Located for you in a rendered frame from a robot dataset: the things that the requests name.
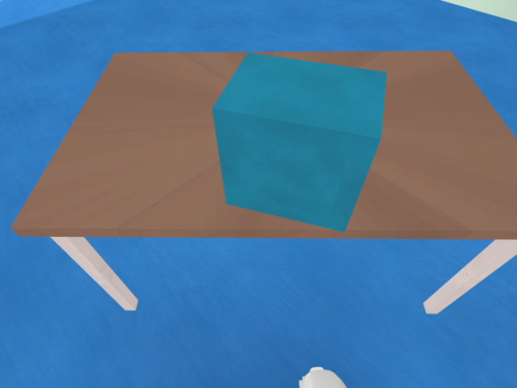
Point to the right robot thigh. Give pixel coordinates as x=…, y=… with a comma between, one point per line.
x=321, y=379

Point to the table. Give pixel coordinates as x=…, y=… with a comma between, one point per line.
x=141, y=161

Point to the carton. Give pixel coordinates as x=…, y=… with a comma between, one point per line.
x=296, y=138

